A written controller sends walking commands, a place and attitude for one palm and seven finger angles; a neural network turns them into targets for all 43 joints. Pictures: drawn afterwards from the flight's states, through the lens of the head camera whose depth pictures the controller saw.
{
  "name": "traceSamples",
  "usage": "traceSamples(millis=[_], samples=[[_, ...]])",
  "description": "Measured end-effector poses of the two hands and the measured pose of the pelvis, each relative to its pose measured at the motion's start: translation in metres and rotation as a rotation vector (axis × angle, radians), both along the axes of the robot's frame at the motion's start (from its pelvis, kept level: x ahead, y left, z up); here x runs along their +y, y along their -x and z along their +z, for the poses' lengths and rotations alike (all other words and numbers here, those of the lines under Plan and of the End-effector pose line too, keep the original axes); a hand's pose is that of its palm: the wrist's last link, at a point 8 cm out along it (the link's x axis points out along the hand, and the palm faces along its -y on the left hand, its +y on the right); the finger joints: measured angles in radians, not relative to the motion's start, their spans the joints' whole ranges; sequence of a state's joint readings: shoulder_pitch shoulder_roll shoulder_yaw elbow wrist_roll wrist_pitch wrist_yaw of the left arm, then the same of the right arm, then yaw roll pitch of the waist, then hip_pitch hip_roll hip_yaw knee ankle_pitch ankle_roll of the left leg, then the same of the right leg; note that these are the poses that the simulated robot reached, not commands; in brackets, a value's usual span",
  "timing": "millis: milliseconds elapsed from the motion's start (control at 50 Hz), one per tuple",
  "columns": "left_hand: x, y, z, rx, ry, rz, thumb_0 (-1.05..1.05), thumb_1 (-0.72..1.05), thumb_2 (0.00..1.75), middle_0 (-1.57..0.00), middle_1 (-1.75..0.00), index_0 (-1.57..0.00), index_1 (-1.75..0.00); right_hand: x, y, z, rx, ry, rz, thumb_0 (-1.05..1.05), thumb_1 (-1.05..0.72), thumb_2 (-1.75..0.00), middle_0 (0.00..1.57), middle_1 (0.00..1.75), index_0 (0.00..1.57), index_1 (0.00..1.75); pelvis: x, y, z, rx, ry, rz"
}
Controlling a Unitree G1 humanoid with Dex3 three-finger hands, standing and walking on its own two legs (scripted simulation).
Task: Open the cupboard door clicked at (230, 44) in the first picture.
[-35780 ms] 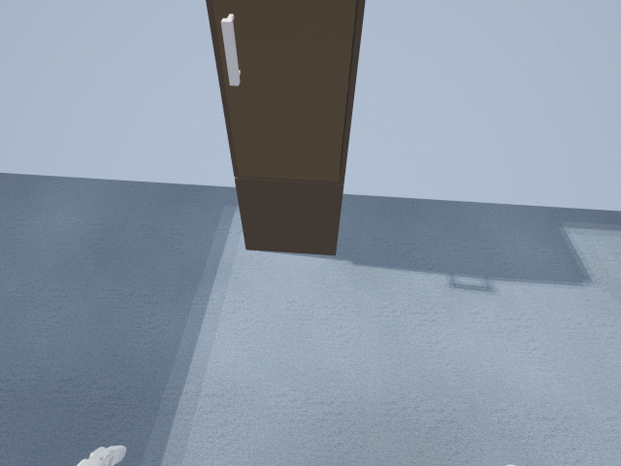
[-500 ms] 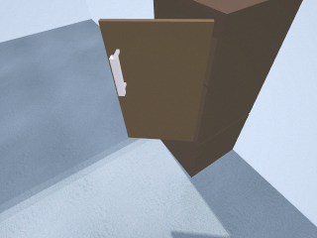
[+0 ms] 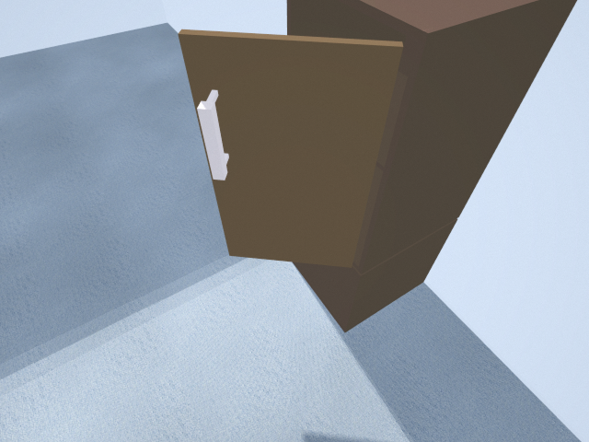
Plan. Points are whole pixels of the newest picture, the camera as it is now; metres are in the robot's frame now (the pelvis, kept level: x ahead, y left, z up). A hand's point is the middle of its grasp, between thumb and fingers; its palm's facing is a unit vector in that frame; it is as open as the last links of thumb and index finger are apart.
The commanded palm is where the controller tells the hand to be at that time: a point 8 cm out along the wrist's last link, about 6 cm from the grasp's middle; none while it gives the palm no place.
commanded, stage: look again from close up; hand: left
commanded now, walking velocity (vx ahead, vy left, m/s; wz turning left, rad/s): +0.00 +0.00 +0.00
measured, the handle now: (216, 136) +0.59 +0.19 +0.08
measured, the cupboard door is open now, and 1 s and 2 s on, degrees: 51 51 51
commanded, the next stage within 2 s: raise the hand with hooked fingers in 0.16 s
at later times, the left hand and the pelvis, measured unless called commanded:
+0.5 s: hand (167, 357) +0.22 +0.18 +0.01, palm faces +0.18 -0.98 -0.06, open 7.8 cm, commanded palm +0.12 +0.24 -0.04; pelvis -0.01 -0.01 -0.02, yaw +2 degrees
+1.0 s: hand (142, 387) +0.18 +0.21 +0.00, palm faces -0.13 -0.99 -0.05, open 10.5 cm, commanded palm +0.15 +0.28 +0.01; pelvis -0.06 +0.00 -0.06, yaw +2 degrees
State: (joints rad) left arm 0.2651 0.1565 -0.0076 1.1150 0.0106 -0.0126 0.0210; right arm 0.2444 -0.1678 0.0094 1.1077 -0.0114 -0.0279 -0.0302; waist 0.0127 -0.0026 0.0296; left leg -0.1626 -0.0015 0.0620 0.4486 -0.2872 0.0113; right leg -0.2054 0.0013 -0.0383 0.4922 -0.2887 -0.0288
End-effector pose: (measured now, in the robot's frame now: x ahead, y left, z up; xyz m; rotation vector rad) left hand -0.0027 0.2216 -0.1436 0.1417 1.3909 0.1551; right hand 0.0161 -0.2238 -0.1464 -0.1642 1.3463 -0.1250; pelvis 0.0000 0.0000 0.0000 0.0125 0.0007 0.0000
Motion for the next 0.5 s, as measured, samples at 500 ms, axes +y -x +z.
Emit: traceSamples(millis=[500], samples=[[0.011,-0.188,0.164,-1.247,-0.013,-0.027,0.01,0.8,0.86,-0.2,-0.37,-0.2,-0.36,-0.035,-0.123,0.04,-0.648,0.063,0.042,0.01,-0.9,-0.9,0.2,0.29,0.2,0.3,-0.011,0.009,-0.018,0.093,-0.008,0.028]])
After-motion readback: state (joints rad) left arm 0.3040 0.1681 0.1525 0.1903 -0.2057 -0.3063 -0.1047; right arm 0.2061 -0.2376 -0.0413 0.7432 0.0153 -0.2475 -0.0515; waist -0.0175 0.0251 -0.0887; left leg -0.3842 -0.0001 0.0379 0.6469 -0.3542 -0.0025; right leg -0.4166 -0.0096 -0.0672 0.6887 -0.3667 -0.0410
